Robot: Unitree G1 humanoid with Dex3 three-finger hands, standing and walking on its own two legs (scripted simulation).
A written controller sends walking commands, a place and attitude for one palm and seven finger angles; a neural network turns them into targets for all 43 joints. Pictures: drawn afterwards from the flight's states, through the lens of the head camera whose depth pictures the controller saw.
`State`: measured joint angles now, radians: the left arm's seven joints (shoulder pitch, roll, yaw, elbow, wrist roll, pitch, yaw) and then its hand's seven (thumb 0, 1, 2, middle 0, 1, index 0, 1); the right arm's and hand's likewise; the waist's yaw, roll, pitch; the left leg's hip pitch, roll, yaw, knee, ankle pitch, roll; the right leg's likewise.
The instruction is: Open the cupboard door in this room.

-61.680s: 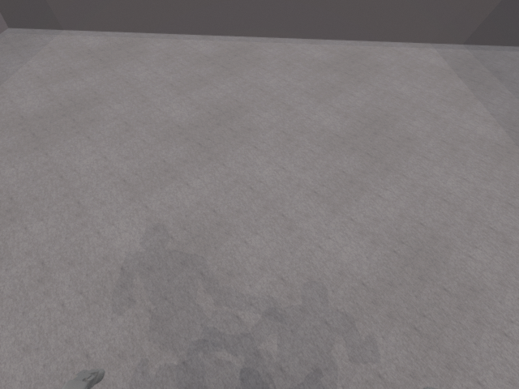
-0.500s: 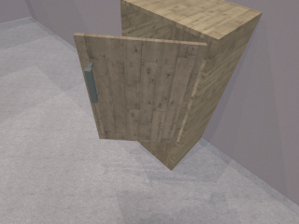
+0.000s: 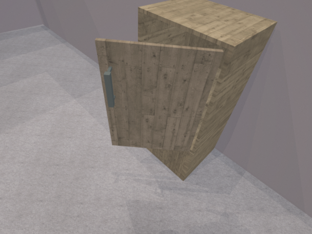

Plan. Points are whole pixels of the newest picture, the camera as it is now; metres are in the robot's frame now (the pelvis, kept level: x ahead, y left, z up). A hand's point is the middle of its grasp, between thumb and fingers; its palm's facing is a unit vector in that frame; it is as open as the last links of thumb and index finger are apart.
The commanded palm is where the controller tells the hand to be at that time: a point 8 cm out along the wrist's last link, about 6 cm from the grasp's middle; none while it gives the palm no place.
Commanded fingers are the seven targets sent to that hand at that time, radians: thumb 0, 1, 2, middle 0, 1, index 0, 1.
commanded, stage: come to a stop and stand still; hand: left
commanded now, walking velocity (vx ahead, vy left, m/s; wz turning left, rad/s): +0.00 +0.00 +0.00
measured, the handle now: (110, 87) +0.61 +0.22 +0.02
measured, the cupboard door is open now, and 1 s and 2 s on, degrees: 42 42 42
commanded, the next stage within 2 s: look again from close up in 1.92 s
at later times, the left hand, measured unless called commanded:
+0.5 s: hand out of the picture -0.01 +0.22 -0.18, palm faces +0.04 -0.98 -0.17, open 7.4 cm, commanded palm none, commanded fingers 0.00 0.90 0.90 -0.20 -0.30 -0.20 -0.30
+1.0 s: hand out of the picture -0.14 +0.23 -0.18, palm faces -0.01 -1.00 -0.10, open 7.4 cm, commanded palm none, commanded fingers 0.00 0.90 0.90 -0.20 -0.30 -0.20 -0.30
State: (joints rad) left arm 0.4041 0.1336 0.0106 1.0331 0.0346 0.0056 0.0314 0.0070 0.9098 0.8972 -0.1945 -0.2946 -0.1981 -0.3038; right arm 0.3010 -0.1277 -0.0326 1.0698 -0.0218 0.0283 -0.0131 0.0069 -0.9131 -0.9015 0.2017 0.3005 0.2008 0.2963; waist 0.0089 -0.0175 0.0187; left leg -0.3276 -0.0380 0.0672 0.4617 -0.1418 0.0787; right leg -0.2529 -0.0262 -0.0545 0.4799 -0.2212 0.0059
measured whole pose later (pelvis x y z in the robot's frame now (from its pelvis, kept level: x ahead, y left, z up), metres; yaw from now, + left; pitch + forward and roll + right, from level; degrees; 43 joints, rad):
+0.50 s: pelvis -0.07 +0.05 +0.00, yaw -2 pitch -3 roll -2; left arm 0.27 0.18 0.07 1.00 0.03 0.03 0.03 0.01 0.91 0.90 -0.19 -0.29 -0.20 -0.30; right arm 0.39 -0.10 -0.03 1.10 -0.03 0.02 -0.03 0.01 -0.91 -0.90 0.20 0.30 0.20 0.30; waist -0.01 -0.03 -0.02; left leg -0.30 -0.06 0.07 0.49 -0.15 0.11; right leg -0.41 -0.01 0.03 0.98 -0.33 0.01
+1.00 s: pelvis -0.10 +0.08 +0.00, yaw -4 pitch -2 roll -2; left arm 0.42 0.12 0.03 1.09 0.03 -0.01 0.01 0.01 0.91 0.90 -0.20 -0.29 -0.20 -0.30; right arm 0.38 -0.18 -0.08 1.07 -0.02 0.02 -0.01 0.01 -0.92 -0.90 0.20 0.30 0.20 0.30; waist -0.01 -0.03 0.04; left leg -0.37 0.08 0.05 0.68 -0.31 0.00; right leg 0.00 -0.02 -0.07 0.41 -0.37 0.01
